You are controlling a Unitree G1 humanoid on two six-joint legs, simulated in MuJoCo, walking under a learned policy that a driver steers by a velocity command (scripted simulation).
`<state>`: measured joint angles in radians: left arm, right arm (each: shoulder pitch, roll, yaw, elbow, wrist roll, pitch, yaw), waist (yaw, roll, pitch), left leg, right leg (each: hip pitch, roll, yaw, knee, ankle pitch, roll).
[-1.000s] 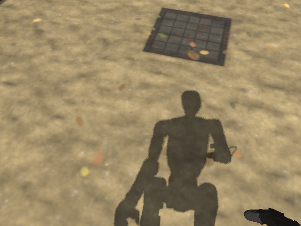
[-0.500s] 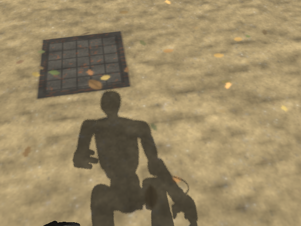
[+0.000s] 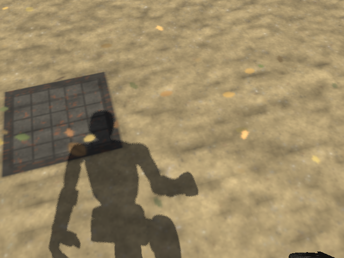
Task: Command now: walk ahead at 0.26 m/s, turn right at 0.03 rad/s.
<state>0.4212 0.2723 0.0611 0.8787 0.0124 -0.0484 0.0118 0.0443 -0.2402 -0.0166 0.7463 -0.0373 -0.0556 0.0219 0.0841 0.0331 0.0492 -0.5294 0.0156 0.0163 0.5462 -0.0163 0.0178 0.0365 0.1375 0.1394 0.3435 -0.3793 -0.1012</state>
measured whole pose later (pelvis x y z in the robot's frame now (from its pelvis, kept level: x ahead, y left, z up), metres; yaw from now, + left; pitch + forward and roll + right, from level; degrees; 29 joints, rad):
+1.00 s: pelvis +0.08 +0.00 +0.00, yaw +32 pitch +0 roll +0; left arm 0.23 0.30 0.05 0.78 0.02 0.02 0.01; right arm 0.14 -0.28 -0.06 0.75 -0.01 0.08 0.04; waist 0.02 -0.02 0.07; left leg -0.23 -0.03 0.04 0.55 -0.34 0.01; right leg -0.24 -0.09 -0.18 0.57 -0.32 0.00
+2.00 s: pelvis +0.05 +0.02 +0.00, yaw +12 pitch +1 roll +0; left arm 0.20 0.32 0.09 0.80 0.00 0.06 0.00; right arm 0.14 -0.29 -0.03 0.76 -0.01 0.02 -0.05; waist 0.02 -0.03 0.07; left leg -0.25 -0.05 -0.05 0.48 -0.23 0.01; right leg -0.29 0.15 0.25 0.58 -0.31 -0.02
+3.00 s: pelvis +0.15 +0.07 +0.01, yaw +6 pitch +0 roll -1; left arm 0.30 0.28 0.04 1.02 0.03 -0.04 -0.02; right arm 0.32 -0.26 -0.04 0.96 -0.02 -0.06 0.01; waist 0.01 -0.03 0.02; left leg -0.18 -0.03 0.07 0.44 -0.26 0.07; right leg -0.31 0.02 0.03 0.97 -0.37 -0.10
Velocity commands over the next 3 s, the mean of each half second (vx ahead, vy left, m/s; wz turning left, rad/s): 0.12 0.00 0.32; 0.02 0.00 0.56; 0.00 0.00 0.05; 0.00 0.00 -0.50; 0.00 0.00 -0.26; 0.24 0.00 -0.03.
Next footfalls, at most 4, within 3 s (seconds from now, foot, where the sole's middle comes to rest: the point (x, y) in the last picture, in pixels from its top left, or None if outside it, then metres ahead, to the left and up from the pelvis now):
0.02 left None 0.19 0.10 -0.77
0.54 right None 0.16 -0.09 -0.77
1.00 left None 0.05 0.09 -0.77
1.50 right None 0.13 -0.07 -0.77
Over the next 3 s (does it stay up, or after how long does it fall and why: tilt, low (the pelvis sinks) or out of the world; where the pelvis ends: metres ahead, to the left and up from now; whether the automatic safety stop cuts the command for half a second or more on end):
stays up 0.15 0.07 0.01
